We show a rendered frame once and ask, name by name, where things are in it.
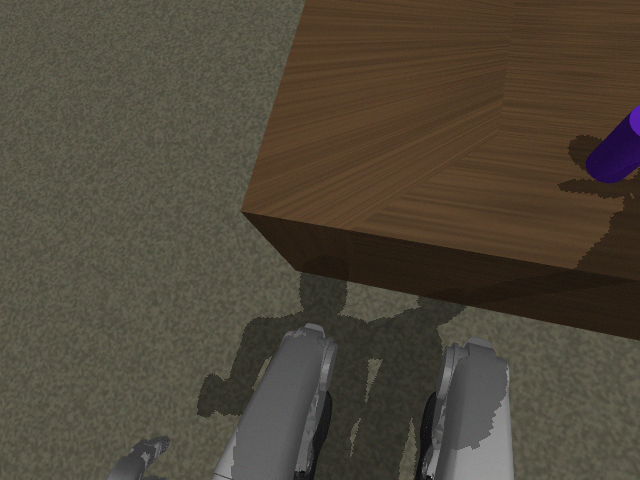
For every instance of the left robot foot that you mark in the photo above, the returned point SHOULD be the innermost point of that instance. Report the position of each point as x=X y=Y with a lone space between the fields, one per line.
x=318 y=440

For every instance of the can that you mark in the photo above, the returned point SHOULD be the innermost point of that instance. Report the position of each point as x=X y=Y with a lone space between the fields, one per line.
x=619 y=153

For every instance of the left robot hand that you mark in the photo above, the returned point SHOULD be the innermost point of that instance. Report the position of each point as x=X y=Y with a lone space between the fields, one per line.
x=140 y=458

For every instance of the right robot foot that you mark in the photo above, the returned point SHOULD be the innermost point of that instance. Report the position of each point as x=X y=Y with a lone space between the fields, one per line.
x=426 y=437

